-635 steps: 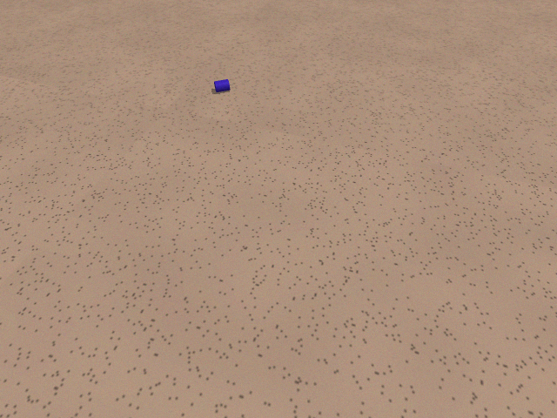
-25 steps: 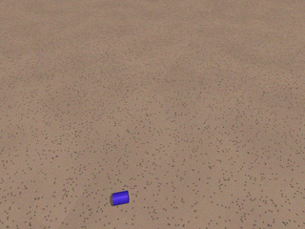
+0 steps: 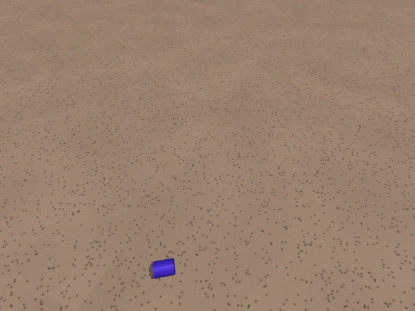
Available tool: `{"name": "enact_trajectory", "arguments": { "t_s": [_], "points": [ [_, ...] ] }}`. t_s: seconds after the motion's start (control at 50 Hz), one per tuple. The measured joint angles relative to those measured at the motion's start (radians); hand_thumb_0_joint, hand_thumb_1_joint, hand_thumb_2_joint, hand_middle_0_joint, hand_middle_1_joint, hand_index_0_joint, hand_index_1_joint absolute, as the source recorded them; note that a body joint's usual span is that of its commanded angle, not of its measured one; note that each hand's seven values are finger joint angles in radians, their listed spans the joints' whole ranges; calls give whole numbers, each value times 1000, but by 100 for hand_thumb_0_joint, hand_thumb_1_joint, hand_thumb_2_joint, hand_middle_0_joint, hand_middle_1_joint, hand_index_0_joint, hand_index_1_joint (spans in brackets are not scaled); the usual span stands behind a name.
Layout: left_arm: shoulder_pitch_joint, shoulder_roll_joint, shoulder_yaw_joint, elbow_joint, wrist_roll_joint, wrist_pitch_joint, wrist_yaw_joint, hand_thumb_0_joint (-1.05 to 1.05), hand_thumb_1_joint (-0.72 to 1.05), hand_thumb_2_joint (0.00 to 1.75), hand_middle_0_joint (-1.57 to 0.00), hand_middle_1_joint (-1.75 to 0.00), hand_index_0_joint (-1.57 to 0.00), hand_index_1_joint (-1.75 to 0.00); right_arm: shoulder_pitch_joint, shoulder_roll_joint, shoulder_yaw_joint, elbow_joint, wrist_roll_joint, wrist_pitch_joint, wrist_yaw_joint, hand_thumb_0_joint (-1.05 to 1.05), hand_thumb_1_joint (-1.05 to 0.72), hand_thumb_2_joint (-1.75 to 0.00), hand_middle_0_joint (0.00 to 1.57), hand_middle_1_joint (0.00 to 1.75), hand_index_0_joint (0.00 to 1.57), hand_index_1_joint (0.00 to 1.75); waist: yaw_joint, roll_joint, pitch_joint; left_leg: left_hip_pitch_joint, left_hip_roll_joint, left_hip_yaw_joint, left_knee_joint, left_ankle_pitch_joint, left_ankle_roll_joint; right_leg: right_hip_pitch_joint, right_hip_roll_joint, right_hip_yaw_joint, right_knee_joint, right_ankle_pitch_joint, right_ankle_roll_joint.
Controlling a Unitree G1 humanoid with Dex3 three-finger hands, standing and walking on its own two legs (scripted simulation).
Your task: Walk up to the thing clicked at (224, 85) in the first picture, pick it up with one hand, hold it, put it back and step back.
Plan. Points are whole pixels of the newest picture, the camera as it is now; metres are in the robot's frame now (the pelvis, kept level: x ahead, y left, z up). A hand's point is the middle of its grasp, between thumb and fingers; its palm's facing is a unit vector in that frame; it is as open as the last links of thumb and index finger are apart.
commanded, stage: stand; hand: left
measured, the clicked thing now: (164, 268) +0.42 +0.22 -0.75
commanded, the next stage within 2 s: walk up in 0.10 s
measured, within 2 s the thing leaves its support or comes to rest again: neither
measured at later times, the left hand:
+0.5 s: hand out of the picture +0.06 +0.31 -0.19, palm faces -0.05 -0.93 -0.36, open 7.4 cm
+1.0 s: hand out of the picture -0.10 +0.29 -0.17, palm faces -0.09 -0.91 -0.41, open 7.4 cm
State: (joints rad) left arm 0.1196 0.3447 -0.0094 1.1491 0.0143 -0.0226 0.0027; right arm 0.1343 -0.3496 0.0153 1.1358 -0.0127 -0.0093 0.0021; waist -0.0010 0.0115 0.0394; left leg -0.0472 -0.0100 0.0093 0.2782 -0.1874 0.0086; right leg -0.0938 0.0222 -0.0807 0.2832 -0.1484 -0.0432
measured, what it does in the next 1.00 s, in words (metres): walks backwards: left foot, then right foot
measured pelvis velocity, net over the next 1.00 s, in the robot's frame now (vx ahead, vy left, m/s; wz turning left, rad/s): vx -0.21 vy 0.03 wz -0.09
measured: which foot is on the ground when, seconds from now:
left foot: down 0.00-0.20, up 0.22-0.44, down 0.46-0.94, up 0.96-1.00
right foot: down 0.00-0.48, up 0.50-0.88, down 0.90-1.00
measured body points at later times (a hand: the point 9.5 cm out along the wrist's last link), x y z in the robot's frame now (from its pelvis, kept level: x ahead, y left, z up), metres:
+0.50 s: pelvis -0.09 +0.06 -0.03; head -0.01 +0.07 +0.41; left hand +0.06 +0.36 -0.16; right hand -0.03 -0.28 -0.14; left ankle -0.13 +0.19 -0.75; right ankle +0.01 -0.08 -0.75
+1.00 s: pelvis -0.21 +0.03 -0.03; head -0.16 +0.01 +0.41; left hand -0.09 +0.34 -0.14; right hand -0.10 -0.30 -0.15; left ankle -0.16 +0.18 -0.72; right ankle -0.21 -0.08 -0.75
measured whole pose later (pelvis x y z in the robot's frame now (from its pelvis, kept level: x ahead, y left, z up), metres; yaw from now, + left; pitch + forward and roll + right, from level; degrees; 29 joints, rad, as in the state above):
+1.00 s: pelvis -0.21 +0.03 -0.03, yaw -5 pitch -3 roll +0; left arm 0.16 0.36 0.08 0.85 0.04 0.06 -0.02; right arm 0.09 -0.41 -0.06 0.85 0.00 0.06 -0.04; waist 0.02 0.03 0.18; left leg -0.44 0.01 -0.07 0.95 -0.52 -0.01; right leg -0.28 0.03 0.04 0.70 -0.36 -0.02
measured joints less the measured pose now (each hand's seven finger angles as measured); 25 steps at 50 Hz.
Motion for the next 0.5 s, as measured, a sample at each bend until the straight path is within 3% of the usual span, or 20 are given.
{"name": "enact_trajectory", "arguments": {
  "t_s": [0.12,0.22,0.3,0.36,0.42,0.46,0.48,0.5],
  "points": [
    [2,-2,7,-6,-2,3,0,1,91,90,-21,-30,-20,-30,-1,-1,-4,-2,-1,4,1,1,-91,-90,20,30,20,30,-1,2,0,-14,4,-1,19,-7,-3,-10,4,-1,10,-3,-3],
    [-35,8,45,-78,-13,19,9,1,90,90,-21,-30,-20,-30,-46,-19,-25,-45,9,29,-2,1,-91,-90,20,30,20,30,10,6,80,-130,11,-6,201,-57,0,-89,9,-1,101,-17,-15],
    [-59,23,59,-135,3,38,16,1,90,90,-21,-30,-20,-30,-57,-31,-44,-94,9,56,-3,1,-91,-90,20,30,20,30,21,-23,127,-249,-33,-41,530,-287,10,-161,-20,22,165,-16,-13],
    [-76,30,60,-175,16,50,19,1,90,90,-21,-30,-20,-30,-41,-44,-54,-128,13,64,-2,1,-91,-90,20,30,20,30,11,-37,140,-281,-31,-61,651,-332,10,-219,-44,26,208,-14,1],
    [-90,30,59,-220,24,60,20,1,90,90,-21,-30,-20,-30,-19,-58,-59,-150,9,65,-6,1,-91,-90,20,30,20,30,1,-36,148,-237,3,-66,561,-315,1,-274,-61,25,259,-14,25],
    [-99,31,57,-248,19,71,16,1,90,90,-21,-30,-20,-30,-4,-65,-64,-158,0,60,-9,1,-91,-90,20,30,20,30,-10,-33,154,-176,27,-60,396,-224,-7,-314,-73,22,314,-26,44],
    [-107,39,58,-257,15,77,13,1,90,90,-21,-30,-20,-30,-5,-57,-70,-155,-7,56,-13,1,-91,-90,20,30,20,30,-12,-53,168,-153,14,-47,351,-222,-25,-331,-92,35,351,-34,54],
    [-112,49,62,-263,10,86,11,1,90,90,-21,-30,-20,-30,-6,-39,-72,-153,-17,55,-15,1,-91,-90,20,30,20,30,-5,-86,185,-144,-9,-27,348,-217,-23,-345,-104,70,386,-39,46]
  ]
}}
